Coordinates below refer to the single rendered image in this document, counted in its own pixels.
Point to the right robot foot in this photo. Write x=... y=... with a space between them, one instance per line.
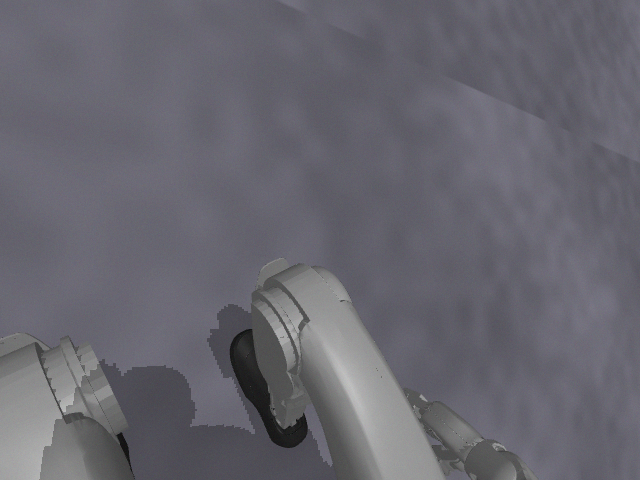
x=255 y=388

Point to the right robot hand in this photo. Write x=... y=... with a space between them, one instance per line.
x=446 y=426

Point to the left robot foot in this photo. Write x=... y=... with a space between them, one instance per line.
x=124 y=448

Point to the right robot arm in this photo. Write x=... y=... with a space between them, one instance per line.
x=490 y=460

